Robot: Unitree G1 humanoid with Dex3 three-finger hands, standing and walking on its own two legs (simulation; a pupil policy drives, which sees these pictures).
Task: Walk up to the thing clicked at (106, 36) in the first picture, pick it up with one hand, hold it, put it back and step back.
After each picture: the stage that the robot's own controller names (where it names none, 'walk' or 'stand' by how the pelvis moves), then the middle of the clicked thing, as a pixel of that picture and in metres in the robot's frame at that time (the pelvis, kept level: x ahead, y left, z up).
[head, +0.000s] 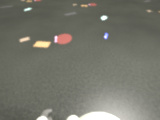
stand; (106, 36) +2.23 -0.35 -0.72
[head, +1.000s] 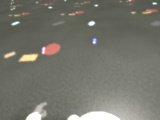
walk; (94, 41) +2.09 +0.05 -0.69
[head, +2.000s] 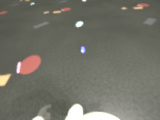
walk; (82, 49) +1.49 +0.30 -0.72
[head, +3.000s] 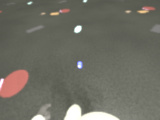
walk; (79, 64) +1.02 +0.26 -0.72
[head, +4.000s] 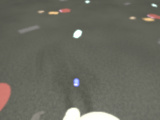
walk; (76, 82) +0.62 +0.21 -0.69
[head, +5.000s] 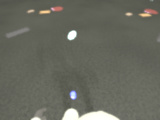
walk; (73, 95) +0.40 +0.20 -0.69
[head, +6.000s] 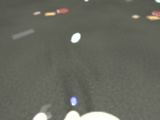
stand; (73, 101) +0.33 +0.20 -0.71
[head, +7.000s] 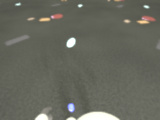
stand; (71, 107) +0.29 +0.21 -0.72
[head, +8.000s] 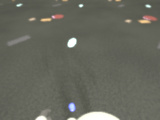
stand; (72, 107) +0.30 +0.21 -0.73
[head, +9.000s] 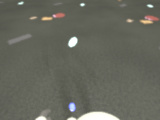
stand; (72, 107) +0.29 +0.20 -0.73
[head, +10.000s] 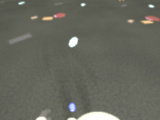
stand; (72, 107) +0.29 +0.20 -0.73
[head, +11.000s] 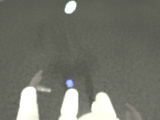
go down; (69, 83) +0.35 +0.19 -0.55
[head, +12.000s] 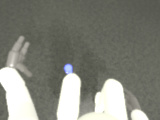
go down; (68, 69) +0.40 +0.21 -0.33
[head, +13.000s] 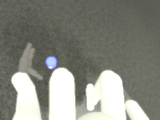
close in; (51, 63) +0.38 +0.24 -0.24
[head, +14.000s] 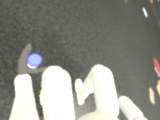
close; (33, 61) +0.38 +0.25 -0.22
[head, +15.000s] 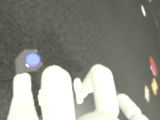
lift; (32, 61) +0.37 +0.25 -0.22
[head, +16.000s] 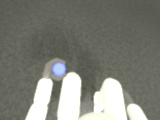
lift; (59, 71) +0.31 +0.24 -0.07
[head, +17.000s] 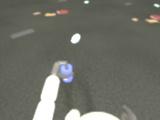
hold; (67, 73) +0.33 +0.17 +0.06
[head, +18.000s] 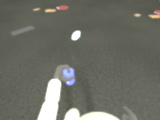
hold; (69, 76) +0.32 +0.16 +0.01
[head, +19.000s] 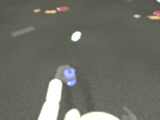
hold; (70, 77) +0.32 +0.16 +0.01
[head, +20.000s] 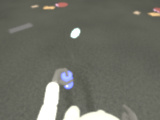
crouch; (67, 80) +0.31 +0.17 -0.02
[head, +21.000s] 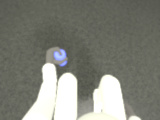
lower; (61, 58) +0.43 +0.20 -0.10
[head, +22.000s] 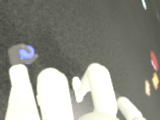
lower; (27, 55) +0.42 +0.26 -0.23
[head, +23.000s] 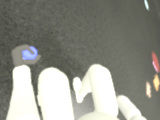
lower; (29, 56) +0.41 +0.26 -0.23
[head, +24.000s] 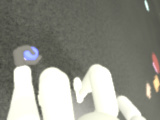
lower; (31, 56) +0.40 +0.25 -0.23
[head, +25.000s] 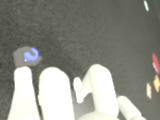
lower; (31, 57) +0.40 +0.25 -0.23
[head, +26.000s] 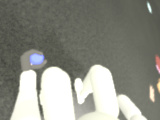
open; (36, 60) +0.38 +0.23 -0.23
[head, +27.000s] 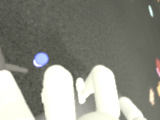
stand; (40, 60) +0.38 +0.22 -0.22
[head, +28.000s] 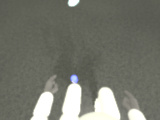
walk; (74, 79) +0.37 +0.17 -0.49
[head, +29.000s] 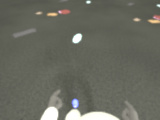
stand; (75, 103) +0.33 +0.15 -0.66
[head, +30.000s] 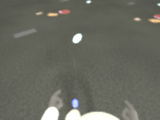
stand; (75, 103) +0.33 +0.15 -0.66
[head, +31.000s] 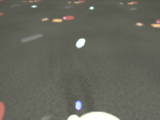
stand; (78, 105) +0.35 +0.14 -0.72
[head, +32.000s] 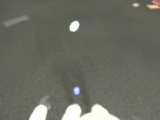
walk; (76, 90) +0.38 +0.13 -0.70
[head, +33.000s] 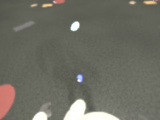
walk; (79, 78) +0.60 +0.19 -0.70
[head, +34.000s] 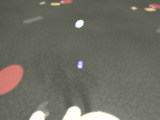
stand; (80, 64) +0.91 +0.19 -0.70
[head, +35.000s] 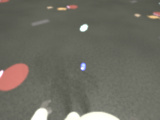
stand; (83, 66) +0.95 +0.14 -0.72
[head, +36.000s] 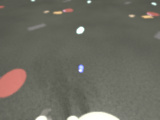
stand; (81, 68) +0.94 +0.18 -0.73
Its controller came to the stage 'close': yes
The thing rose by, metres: 0.73
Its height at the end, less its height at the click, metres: +0.00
